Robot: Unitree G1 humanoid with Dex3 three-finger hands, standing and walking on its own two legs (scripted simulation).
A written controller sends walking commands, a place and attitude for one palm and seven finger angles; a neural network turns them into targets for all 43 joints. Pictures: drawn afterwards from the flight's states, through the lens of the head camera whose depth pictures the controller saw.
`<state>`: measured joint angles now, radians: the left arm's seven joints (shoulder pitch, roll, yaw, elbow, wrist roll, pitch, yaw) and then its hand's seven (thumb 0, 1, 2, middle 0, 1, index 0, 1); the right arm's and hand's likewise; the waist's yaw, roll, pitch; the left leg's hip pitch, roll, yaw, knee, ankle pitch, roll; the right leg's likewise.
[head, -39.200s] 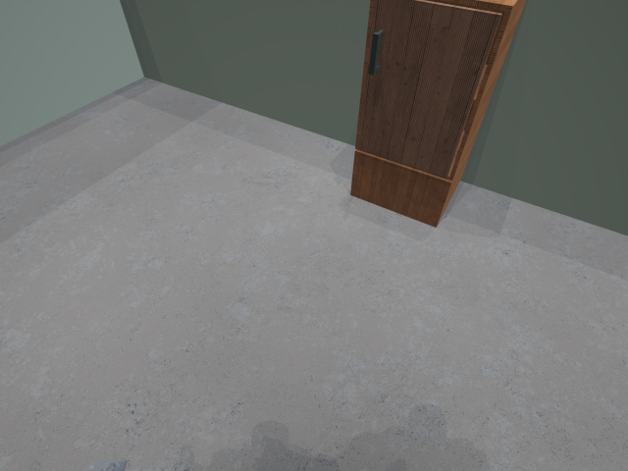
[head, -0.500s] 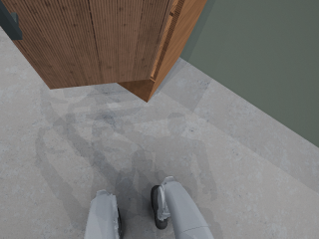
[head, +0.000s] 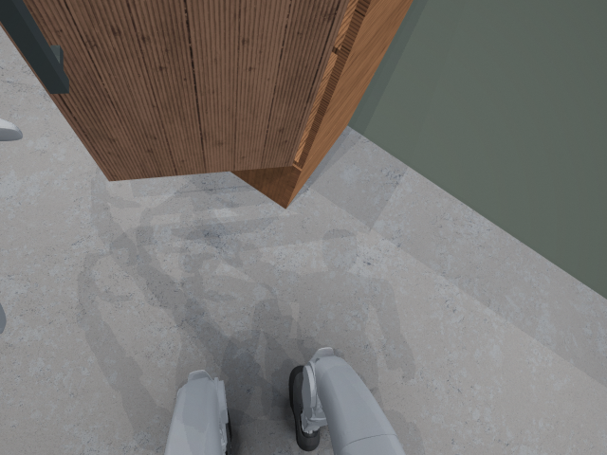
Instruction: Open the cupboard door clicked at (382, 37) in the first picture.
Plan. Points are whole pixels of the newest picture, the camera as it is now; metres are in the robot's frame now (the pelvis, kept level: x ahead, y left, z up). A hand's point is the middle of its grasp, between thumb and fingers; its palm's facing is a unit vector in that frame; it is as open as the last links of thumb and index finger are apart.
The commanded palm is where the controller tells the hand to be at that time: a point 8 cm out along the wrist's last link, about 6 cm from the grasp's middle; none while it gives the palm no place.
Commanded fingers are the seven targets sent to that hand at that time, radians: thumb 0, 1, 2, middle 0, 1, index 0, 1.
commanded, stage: move the hooked fingers beside the handle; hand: left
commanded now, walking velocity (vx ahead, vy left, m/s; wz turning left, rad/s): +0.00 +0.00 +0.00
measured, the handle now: (32, 27) +0.59 +0.25 +0.06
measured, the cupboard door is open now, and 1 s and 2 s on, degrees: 44 44 44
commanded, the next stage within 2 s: slide the fingers in behind the handle in 0.04 s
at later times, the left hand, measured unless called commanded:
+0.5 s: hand out of the picture +0.53 +0.28 +0.06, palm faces +0.07 -1.00 -0.01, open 14.0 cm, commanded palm +0.52 +0.30 +0.05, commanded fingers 0.00 -0.50 0.30 -0.30 -1.20 -0.30 -1.20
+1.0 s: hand (32, 77) +0.53 +0.24 +0.06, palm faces +0.08 -1.00 -0.03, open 14.0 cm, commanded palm +0.51 +0.26 +0.05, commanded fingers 0.00 -0.50 0.30 -0.30 -1.20 -0.30 -1.20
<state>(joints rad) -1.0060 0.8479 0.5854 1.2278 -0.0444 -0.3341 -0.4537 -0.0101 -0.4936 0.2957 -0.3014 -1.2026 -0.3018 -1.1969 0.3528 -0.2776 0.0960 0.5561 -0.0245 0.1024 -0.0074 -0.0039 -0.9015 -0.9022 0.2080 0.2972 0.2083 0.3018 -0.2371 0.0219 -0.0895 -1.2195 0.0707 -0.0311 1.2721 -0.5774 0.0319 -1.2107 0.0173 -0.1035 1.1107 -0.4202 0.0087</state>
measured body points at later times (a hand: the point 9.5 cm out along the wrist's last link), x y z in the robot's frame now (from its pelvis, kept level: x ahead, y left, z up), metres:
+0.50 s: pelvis -0.01 +0.00 +0.00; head +0.18 +0.05 +0.40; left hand +0.52 +0.34 +0.06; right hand +0.00 -0.27 -0.09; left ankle -0.01 +0.09 -0.63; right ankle +0.05 -0.13 -0.63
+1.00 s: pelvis +0.00 -0.01 +0.00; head +0.18 +0.03 +0.42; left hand +0.52 +0.29 +0.07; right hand +0.00 -0.27 -0.10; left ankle -0.01 +0.09 -0.63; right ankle +0.05 -0.13 -0.63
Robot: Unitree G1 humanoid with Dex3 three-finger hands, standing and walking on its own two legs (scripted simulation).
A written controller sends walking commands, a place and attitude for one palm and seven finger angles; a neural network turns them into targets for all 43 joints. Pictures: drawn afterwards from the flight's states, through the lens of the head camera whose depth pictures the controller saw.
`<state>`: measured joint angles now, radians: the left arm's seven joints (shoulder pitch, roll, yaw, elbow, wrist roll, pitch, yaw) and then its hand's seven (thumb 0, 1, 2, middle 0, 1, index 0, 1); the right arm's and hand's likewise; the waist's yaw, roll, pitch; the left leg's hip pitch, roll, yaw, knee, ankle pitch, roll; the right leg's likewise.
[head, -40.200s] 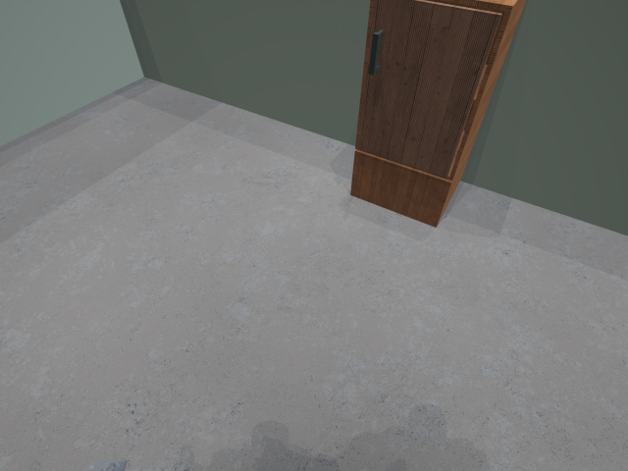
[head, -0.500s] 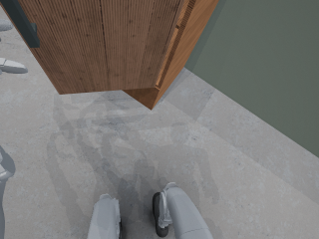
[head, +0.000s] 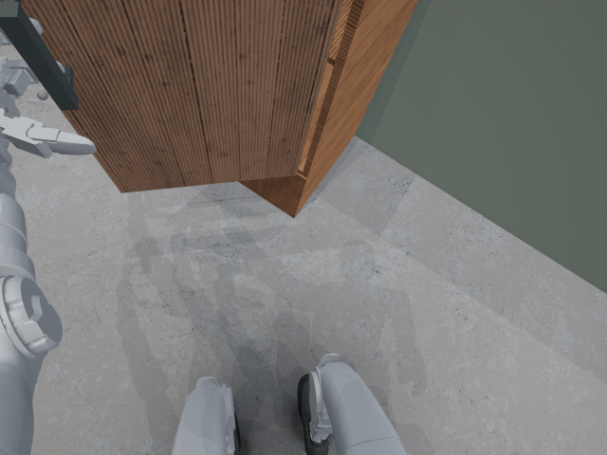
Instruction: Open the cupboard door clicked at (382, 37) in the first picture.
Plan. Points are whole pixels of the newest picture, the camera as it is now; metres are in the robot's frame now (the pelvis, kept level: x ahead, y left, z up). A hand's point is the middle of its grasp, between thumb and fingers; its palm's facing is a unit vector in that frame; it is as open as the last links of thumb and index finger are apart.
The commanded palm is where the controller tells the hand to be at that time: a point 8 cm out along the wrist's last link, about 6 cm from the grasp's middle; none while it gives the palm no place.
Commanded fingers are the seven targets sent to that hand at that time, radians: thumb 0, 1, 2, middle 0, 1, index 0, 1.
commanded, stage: slide the fingers in behind the handle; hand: left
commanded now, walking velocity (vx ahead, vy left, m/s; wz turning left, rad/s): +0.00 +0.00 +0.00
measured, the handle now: (43, 50) +0.60 +0.25 +0.06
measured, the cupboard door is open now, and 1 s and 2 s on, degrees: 44 44 52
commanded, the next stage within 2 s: close the thumb around the handle in 0.74 s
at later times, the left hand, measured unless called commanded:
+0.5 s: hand (67, 94) +0.54 +0.22 +0.05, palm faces +0.08 -1.00 -0.03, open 14.0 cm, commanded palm +0.52 +0.25 +0.05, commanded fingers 0.00 -0.50 0.30 -0.30 -1.20 -0.30 -1.20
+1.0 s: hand (70, 90) +0.54 +0.22 +0.05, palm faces +0.08 -1.00 -0.03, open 13.4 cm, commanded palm +0.52 +0.25 +0.05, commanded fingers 0.00 0.00 0.52 -0.34 -1.25 -0.34 -1.25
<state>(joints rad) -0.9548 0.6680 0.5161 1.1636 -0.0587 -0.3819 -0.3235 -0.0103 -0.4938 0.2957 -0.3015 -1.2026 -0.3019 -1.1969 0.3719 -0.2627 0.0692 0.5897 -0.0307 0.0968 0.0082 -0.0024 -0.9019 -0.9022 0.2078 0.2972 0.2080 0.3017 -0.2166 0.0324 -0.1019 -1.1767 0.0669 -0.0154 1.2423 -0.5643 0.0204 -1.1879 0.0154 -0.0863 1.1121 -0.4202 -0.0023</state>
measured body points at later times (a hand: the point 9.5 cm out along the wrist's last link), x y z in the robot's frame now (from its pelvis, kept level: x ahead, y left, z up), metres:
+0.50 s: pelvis +0.00 +0.00 +0.00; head +0.18 +0.03 +0.41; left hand +0.53 +0.28 +0.06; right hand +0.00 -0.27 -0.11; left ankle +0.00 +0.10 -0.63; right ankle +0.05 -0.13 -0.63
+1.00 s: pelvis +0.00 +0.00 +0.00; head +0.18 +0.03 +0.41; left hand +0.53 +0.27 +0.05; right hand -0.01 -0.26 -0.11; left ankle +0.00 +0.10 -0.63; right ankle +0.05 -0.13 -0.63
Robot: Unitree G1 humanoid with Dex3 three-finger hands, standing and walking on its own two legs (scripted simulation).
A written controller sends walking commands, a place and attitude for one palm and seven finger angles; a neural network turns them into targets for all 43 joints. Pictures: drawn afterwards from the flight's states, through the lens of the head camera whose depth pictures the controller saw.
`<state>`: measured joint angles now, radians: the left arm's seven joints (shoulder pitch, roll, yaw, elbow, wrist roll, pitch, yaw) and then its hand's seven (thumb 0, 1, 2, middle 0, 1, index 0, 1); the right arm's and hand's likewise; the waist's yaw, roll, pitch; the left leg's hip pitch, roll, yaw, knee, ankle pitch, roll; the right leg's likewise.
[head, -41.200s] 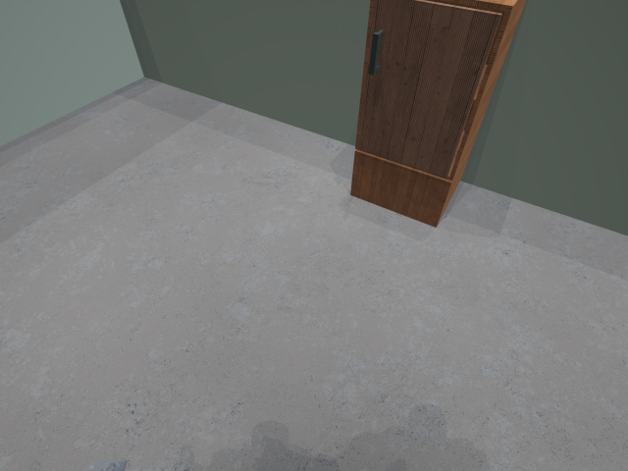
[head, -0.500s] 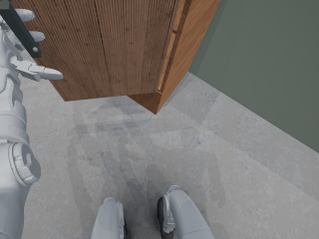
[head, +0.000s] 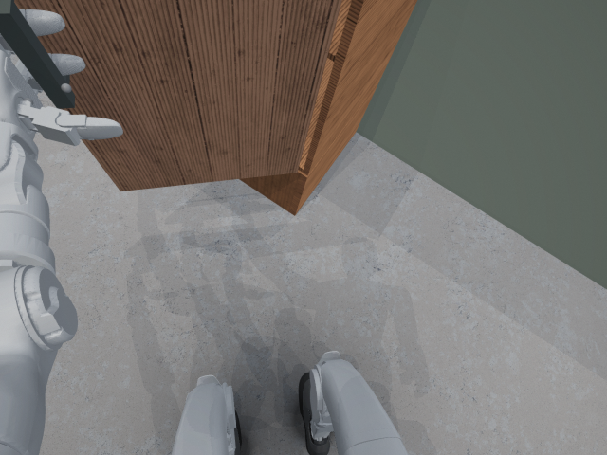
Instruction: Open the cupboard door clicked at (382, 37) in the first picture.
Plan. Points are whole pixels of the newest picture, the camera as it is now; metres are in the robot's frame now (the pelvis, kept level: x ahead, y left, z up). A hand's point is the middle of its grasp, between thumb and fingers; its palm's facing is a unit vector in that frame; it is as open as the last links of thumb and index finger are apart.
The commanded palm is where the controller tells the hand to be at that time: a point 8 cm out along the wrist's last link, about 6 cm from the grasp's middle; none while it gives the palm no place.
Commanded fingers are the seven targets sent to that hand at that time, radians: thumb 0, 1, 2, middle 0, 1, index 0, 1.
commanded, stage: close the thumb around the handle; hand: left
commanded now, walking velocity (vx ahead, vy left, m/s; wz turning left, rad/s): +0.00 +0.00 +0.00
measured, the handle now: (38, 47) +0.60 +0.25 +0.06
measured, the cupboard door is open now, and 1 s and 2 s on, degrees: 44 52 89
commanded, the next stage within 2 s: pull the door open along its arc in 0.54 s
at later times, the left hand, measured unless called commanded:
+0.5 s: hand (64, 90) +0.54 +0.22 +0.05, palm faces +0.08 -1.00 -0.03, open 5.6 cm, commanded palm +0.52 +0.25 +0.05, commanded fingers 0.00 0.90 0.90 -0.40 -1.35 -0.40 -1.35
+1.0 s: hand (71, 128) +0.49 +0.21 +0.05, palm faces +0.04 -1.00 -0.03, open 5.7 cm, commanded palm +0.43 +0.25 +0.05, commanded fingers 0.00 0.90 0.90 -0.40 -1.35 -0.40 -1.35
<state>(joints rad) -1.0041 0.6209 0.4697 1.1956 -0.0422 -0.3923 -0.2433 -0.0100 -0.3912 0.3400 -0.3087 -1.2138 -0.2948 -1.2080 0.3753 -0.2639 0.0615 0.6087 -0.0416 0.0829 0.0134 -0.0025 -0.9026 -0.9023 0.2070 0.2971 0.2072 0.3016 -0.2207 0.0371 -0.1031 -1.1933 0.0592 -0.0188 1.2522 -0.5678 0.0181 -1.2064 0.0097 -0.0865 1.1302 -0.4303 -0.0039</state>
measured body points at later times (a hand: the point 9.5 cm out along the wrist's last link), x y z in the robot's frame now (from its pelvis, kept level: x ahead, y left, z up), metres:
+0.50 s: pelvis +0.01 +0.00 +0.00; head +0.18 +0.03 +0.42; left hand +0.53 +0.27 +0.06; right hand +0.00 -0.26 -0.10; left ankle +0.00 +0.10 -0.63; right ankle +0.05 -0.13 -0.63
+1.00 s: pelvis +0.01 +0.00 +0.02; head +0.17 +0.02 +0.44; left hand +0.48 +0.26 +0.06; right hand +0.03 -0.26 -0.09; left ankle +0.00 +0.10 -0.63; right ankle +0.05 -0.13 -0.63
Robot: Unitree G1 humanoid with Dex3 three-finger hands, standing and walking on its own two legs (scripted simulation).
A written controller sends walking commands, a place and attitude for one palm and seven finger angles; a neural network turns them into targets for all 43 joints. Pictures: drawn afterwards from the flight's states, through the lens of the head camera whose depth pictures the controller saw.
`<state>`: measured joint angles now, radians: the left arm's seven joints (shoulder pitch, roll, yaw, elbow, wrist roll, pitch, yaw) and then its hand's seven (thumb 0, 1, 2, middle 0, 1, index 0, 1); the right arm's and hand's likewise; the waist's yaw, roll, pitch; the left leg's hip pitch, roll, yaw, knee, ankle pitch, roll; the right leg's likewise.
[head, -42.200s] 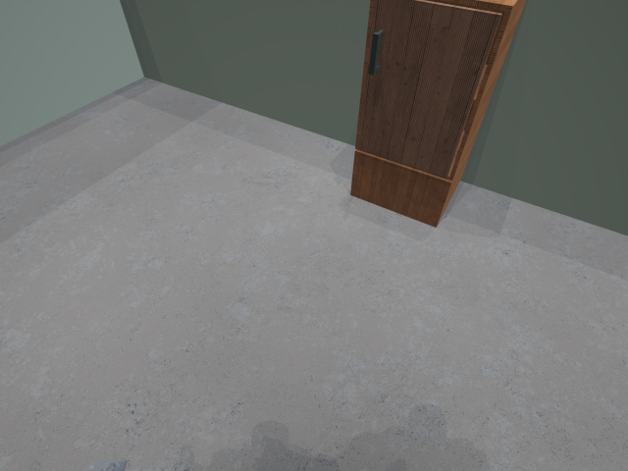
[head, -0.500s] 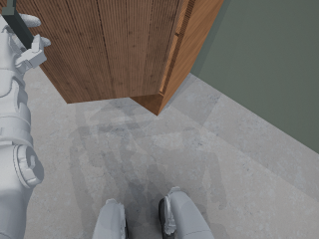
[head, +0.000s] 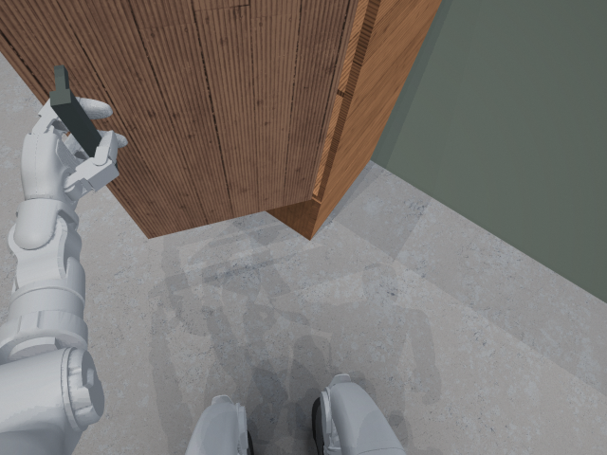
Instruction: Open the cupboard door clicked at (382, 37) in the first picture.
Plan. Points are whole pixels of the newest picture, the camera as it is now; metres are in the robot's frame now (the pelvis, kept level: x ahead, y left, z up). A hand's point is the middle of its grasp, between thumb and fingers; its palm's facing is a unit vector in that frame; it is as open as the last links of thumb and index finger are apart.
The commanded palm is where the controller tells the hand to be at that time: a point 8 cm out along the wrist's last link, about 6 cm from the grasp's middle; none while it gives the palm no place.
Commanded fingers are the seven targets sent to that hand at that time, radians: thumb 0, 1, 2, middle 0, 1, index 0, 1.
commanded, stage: pull the door open along its arc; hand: left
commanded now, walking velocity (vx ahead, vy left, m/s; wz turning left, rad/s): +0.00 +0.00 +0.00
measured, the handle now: (87, 124) +0.53 +0.24 +0.04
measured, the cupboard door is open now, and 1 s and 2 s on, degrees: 52 89 88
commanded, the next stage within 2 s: open thumb and fingers to let go in 0.54 s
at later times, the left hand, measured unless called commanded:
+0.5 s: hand (215, 280) +0.32 +0.08 +0.04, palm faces +0.41 -0.91 +0.00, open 6.1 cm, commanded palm +0.24 +0.14 +0.03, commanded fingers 0.00 0.90 0.90 -0.40 -1.35 -0.40 -1.35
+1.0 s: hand (238, 287) +0.31 +0.06 +0.04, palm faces +0.49 -0.87 -0.04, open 9.2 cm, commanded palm +0.26 +0.10 +0.03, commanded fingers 0.00 -0.43 0.33 -0.31 -1.21 -0.31 -1.21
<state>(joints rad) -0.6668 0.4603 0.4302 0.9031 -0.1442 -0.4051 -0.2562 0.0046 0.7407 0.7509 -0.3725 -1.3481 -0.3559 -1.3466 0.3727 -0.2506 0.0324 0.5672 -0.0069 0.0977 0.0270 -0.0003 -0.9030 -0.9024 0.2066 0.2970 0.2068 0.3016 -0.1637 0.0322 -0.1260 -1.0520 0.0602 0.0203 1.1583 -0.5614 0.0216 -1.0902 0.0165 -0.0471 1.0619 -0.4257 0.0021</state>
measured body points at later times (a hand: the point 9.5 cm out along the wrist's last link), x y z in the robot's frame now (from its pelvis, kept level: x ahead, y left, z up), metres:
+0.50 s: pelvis +0.01 -0.02 +0.02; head +0.09 -0.02 +0.46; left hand +0.29 +0.13 +0.04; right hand +0.20 -0.22 -0.09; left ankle -0.02 +0.10 -0.65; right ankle +0.03 -0.13 -0.65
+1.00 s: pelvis -0.01 -0.06 +0.01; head +0.07 -0.07 +0.45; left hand +0.28 +0.10 +0.04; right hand +0.17 -0.27 -0.12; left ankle -0.02 +0.10 -0.65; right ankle +0.03 -0.13 -0.65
